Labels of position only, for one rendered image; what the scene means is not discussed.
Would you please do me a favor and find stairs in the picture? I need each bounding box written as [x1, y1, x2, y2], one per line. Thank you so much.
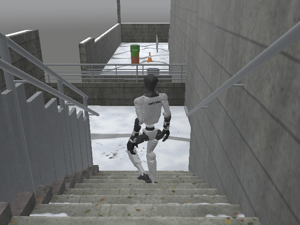
[7, 171, 262, 225]

